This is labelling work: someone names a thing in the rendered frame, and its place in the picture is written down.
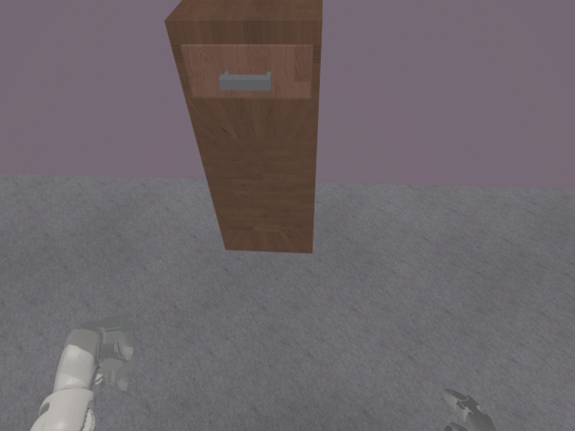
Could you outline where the robot right hand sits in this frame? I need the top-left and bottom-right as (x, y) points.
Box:
(442, 389), (499, 431)

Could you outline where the cabinet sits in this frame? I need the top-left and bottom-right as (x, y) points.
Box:
(164, 0), (323, 253)

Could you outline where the robot left hand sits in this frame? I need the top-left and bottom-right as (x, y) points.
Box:
(53, 314), (136, 395)

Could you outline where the drawer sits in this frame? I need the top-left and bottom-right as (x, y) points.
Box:
(181, 44), (313, 98)

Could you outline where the handle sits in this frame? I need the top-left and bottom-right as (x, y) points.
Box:
(218, 71), (271, 91)

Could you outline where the robot left forearm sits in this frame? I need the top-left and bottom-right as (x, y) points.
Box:
(31, 388), (96, 431)

